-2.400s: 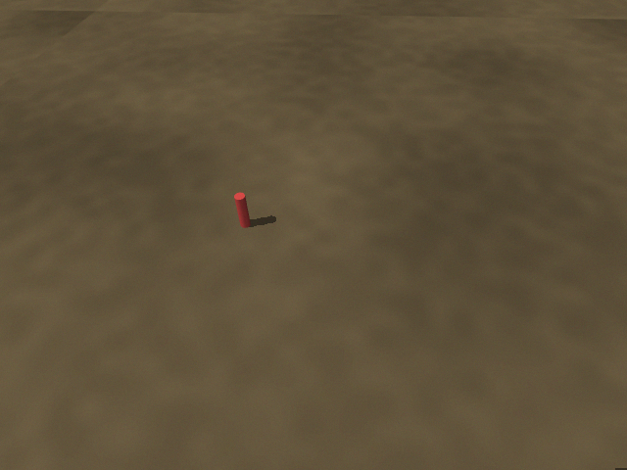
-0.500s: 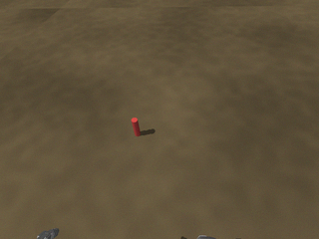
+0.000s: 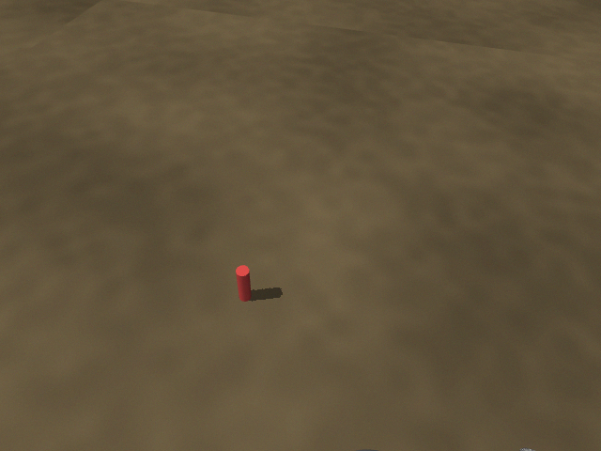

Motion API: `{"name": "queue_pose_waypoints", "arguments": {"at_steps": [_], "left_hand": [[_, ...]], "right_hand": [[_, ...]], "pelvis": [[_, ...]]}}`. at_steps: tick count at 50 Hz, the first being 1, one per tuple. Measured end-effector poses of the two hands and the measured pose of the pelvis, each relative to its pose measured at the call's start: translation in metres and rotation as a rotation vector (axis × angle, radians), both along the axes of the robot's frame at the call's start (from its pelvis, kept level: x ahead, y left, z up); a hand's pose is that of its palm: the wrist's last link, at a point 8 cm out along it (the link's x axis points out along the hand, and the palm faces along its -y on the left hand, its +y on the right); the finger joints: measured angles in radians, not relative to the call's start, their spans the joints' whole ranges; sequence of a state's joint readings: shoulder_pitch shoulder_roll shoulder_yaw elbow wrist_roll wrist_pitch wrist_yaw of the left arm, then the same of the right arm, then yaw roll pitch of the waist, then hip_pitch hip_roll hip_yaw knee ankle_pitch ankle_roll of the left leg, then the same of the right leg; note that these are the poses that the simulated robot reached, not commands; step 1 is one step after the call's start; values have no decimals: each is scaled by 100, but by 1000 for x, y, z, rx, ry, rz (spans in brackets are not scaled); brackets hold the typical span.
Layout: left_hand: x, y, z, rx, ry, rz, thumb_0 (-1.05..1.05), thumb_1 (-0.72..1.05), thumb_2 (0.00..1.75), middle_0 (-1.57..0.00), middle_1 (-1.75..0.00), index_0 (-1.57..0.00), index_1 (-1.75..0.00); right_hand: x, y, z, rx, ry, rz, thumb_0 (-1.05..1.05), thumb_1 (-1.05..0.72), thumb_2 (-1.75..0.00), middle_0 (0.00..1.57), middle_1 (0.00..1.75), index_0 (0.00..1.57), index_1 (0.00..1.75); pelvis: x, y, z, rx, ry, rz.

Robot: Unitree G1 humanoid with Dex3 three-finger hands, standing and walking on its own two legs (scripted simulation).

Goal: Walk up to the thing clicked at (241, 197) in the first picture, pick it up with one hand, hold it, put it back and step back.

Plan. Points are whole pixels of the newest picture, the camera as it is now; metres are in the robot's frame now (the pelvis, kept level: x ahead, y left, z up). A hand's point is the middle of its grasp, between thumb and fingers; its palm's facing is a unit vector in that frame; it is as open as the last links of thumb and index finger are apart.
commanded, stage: walk up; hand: left
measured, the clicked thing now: (243, 284) +0.77 +0.18 -0.68
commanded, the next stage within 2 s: none
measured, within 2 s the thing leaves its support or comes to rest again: neither
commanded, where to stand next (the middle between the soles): +0.42 -0.03 m, yaw +1 degrees
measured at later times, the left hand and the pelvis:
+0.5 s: hand (150, 396) +0.23 +0.23 -0.12, palm faces -0.01 -0.91 -0.40, open 7.4 cm; pelvis +0.19 -0.05 +0.00, yaw +1 degrees
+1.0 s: hand (178, 300) +0.40 +0.23 -0.14, palm faces -0.04 -0.91 -0.41, open 7.4 cm; pelvis +0.33 -0.05 -0.01, yaw +1 degrees
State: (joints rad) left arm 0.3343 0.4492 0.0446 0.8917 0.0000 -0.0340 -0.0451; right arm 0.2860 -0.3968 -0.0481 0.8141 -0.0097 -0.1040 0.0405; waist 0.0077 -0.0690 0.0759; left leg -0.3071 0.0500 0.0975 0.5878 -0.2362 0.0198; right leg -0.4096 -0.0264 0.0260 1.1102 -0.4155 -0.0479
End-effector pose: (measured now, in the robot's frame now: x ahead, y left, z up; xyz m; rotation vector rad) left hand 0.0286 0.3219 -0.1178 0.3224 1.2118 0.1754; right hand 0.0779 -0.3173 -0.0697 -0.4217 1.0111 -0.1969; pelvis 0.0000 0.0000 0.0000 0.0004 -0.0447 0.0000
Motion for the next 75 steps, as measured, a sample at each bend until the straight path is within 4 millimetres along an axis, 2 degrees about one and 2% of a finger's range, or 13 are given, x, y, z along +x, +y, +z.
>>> {"name": "queue_pose_waypoints", "arguments": {"at_steps": [7, 11, 15, 24, 29, 33, 36, 43, 50, 53, 57, 66, 75], "left_hand": [[79, -13, 18, -4, -38, -53, 1, 90, 90, -20, -30, -20, -29], [126, -25, 27, 30, -68, -72, 1, 90, 90, -20, -30, -21, -30], [165, -37, 30, 85, -142, -59, 0, 90, 90, -20, -30, -21, -30], [191, -50, 42, 75, -104, -7, 0, 90, 90, -21, -30, -21, -30], [207, -37, 27, 51, -67, 16, 0, 90, 90, -21, -30, -21, -30], [231, -23, 4, 35, -34, 23, 1, 90, 90, -21, -30, -21, -30], [257, -23, 0, 24, -14, 11, 1, 90, 90, -21, -30, -21, -30], [321, -30, 11, 9, -53, -30, 1, 90, 90, -20, -30, -21, -30], [368, -47, 14, 74, -84, -33, 0, 90, 90, -20, -30, -21, -30], [379, -58, 14, 83, -99, -32, 0, 90, 90, -20, -30, -21, -30], [386, -65, 21, 78, -110, -27, 0, 90, 90, -21, -30, -21, -30], [391, -45, 8, 57, -72, 34, 0, 90, 90, -21, -30, -21, -30], [399, -47, 1, 10, -8, 55, 0, 90, 90, -21, -30, -21, -30]], "right_hand": [[20, -14, -5, 20, 66, -30, 0, -90, -90, 20, 30, 21, 30], [40, -35, -22, 43, 100, -55, 0, -90, -90, 20, 30, 21, 30], [72, -54, -47, 51, 142, -58, 1, -90, -90, 20, 30, 21, 30], [176, -42, -36, 97, 97, 15, 1, -90, -90, 20, 30, 20, 30], [228, -30, -27, 75, 79, 55, 1, -90, -90, 20, 30, 20, 30], [262, -22, -25, 30, 34, 55, 0, -90, -90, 20, 30, 20, 30], [272, -20, -17, 23, 8, 22, 0, -90, -90, 20, 30, 21, 30], [275, -27, -6, 7, 72, -19, 0, -90, -90, 20, 30, 21, 30], [293, -50, -38, 35, 145, -53, 0, -90, -90, 20, 30, 21, 30], [307, -53, -54, 53, 162, -58, 1, -90, -90, 20, 30, 20, 30], [327, -48, -59, 76, 172, -32, 1, -90, -90, 20, 30, 20, 30], [347, -32, -52, 49, 174, -31, 0, -90, -90, 20, 30, 20, 30], [378, -16, -37, 60, 177, -24, 0, -90, -90, 20, 30, 20, 30]], "pelvis": [[52, -11, 7, 13, 4, -14], [87, -26, 1, 21, 8, -13], [121, -45, -12, 1, 3, 0], [179, -48, 4, -6, 8, 8], [214, -38, 1, -17, 10, 22], [245, -24, -12, 4, 3, 24], [262, -20, -9, 0, -3, 19], [299, -25, 4, 7, -6, 9], [328, -48, -9, 14, -1, 12], [335, -54, -14, -1, -7, 13], [342, -54, -10, 1, -4, 23], [360, -38, -10, 16, -1, 26], [380, -33, 2, -9, 4, 29]]}}
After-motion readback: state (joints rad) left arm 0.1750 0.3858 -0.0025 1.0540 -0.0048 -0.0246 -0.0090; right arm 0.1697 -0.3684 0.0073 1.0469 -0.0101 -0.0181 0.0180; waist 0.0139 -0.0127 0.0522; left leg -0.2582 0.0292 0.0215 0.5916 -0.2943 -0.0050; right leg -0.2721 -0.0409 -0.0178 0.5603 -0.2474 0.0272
